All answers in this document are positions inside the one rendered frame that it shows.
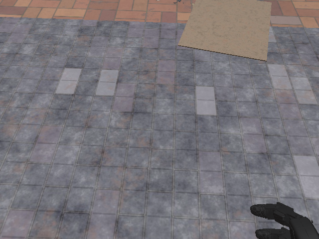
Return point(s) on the right robot hand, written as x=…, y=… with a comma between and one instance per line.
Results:
x=300, y=227

